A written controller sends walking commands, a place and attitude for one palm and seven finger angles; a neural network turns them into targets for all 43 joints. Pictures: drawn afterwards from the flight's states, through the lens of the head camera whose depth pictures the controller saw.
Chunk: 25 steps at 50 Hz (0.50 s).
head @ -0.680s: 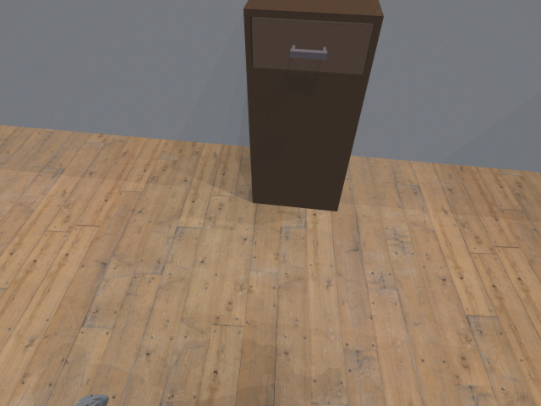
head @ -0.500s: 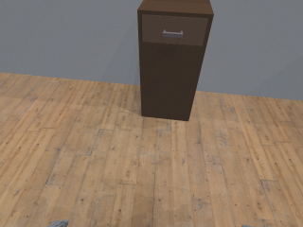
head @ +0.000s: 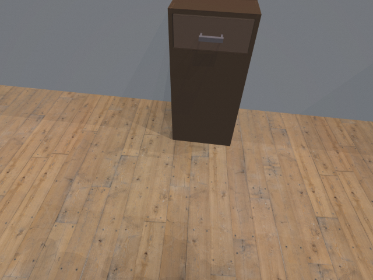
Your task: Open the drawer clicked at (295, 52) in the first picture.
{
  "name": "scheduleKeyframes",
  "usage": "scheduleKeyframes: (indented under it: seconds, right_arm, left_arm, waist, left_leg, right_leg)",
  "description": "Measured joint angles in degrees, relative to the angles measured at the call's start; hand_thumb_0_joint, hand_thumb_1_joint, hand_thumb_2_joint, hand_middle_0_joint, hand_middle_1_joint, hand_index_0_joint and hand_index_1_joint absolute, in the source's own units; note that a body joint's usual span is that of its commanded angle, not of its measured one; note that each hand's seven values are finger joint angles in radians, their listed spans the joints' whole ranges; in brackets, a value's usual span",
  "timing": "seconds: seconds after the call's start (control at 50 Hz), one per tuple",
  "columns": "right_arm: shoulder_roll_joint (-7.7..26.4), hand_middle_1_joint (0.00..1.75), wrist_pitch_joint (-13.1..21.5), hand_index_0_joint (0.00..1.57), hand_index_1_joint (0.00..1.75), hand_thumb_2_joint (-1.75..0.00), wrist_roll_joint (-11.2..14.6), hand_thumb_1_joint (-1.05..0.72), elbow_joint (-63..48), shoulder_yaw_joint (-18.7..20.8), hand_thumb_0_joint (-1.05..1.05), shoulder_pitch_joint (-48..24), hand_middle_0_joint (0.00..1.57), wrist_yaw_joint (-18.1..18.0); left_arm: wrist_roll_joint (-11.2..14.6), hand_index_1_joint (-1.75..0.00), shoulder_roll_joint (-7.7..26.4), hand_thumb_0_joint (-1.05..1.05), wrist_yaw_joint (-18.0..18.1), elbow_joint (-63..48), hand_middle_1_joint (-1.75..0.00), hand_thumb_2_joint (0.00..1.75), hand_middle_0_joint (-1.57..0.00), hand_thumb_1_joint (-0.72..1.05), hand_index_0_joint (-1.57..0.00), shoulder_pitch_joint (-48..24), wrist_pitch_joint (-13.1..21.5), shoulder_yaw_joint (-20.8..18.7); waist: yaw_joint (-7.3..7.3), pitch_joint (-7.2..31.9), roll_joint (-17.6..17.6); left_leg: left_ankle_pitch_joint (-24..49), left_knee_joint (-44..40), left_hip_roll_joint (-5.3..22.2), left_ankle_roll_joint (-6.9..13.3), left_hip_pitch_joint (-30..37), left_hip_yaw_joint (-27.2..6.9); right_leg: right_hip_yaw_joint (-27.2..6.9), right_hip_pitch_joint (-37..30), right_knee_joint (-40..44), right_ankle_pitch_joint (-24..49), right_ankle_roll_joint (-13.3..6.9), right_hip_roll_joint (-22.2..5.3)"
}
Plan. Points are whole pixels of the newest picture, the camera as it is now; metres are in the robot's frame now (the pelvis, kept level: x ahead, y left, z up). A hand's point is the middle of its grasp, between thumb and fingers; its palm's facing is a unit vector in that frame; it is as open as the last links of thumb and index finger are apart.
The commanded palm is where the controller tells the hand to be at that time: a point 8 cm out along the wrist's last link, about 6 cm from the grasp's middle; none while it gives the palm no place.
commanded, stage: stand and wait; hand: left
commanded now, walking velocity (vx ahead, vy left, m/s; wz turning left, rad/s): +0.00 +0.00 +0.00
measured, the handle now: (211, 37) +1.17 -0.05 +0.02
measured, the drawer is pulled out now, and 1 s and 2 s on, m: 0.00 0.00 0.00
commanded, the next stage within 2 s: look at it before walking up in 0.14 s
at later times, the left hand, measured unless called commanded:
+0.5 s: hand out of the picture +0.06 +0.25 -0.16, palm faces -0.03 -0.95 -0.32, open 7.4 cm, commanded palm none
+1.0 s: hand out of the picture +0.07 +0.24 -0.16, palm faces -0.04 -0.95 -0.31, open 7.4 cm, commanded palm none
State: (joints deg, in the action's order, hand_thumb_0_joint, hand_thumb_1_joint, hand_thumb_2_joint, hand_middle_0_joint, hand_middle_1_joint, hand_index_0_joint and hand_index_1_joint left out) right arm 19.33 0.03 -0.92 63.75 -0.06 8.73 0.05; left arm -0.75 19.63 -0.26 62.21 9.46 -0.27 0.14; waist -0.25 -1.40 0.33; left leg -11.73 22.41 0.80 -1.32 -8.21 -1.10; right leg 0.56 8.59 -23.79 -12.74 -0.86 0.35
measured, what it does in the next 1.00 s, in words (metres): stands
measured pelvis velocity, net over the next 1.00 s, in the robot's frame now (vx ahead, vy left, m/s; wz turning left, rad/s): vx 0.01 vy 0.01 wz -0.04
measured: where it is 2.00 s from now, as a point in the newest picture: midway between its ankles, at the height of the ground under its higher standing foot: (199, 270)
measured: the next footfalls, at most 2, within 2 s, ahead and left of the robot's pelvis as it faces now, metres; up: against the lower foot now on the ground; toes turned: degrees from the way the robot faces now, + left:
left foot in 1.70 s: +0.42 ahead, +0.04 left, +0.00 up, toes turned -18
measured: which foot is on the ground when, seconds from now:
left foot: down 0.00-1.00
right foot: down 0.00-1.00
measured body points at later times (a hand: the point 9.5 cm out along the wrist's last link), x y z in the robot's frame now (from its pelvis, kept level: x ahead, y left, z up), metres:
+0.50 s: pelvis -0.01 +0.00 +0.00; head -0.01 +0.01 +0.45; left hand +0.06 +0.30 -0.13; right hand +0.06 -0.29 -0.13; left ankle +0.01 +0.14 -0.74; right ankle +0.00 -0.11 -0.74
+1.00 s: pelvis +0.01 +0.01 +0.00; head +0.01 +0.01 +0.45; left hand +0.07 +0.29 -0.14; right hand +0.08 -0.28 -0.14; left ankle +0.01 +0.14 -0.74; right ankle +0.00 -0.11 -0.74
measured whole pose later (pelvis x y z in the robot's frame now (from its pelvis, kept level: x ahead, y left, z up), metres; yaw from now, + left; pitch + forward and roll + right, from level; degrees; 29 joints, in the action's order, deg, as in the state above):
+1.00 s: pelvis +0.01 +0.01 +0.00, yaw -2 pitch -1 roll +0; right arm 17.4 -0.2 -1.3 62.9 -0.1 8.2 0.0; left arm -1.2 18.0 -0.3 61.5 11.3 -1.2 -0.1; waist -1.3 -0.1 0.5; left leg -13.9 24.2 1.3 -1.0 -8.9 1.0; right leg -1.6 10.0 -25.1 -13.7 -0.5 0.8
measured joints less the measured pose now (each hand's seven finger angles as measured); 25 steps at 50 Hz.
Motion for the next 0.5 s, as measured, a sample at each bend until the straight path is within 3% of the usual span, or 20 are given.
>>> scheduleKeyframes:
  seconds: [0.5]
  right_arm:
    - [-0.53,0.30,0.37,0.21,0.30,-0.89,0.07,-0.90,0.12,-0.14,0.00,-0.55,0.20,0.32]
  left_arm:
    - [-0.22,-0.30,-0.35,0.00,-0.14,-0.02,-0.30,0.89,-0.20,0.91,-0.20,-0.39,0.20,0.24]
  waist:
    - [-0.06,0.09,0.20]
  left_leg:
    - [1.02,-0.85,-0.28,0.33,-0.67,0.21]
  right_leg:
    - [-0.23,0.66,0.95,1.13,0.37,-0.28]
